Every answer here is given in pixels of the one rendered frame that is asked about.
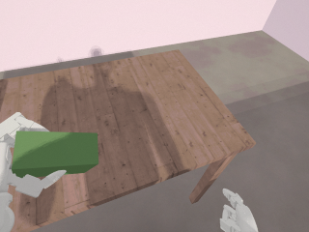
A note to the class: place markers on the sponge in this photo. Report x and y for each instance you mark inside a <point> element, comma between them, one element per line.
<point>40,153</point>

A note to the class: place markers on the robot left hand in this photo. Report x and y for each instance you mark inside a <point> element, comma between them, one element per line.
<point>29,184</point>

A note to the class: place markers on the robot right hand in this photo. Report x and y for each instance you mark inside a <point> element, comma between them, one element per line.
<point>239,220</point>

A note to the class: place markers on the left robot forearm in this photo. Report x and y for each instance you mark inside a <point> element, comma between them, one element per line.
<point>6,213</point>

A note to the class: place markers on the table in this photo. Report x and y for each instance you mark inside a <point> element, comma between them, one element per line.
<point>155,116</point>

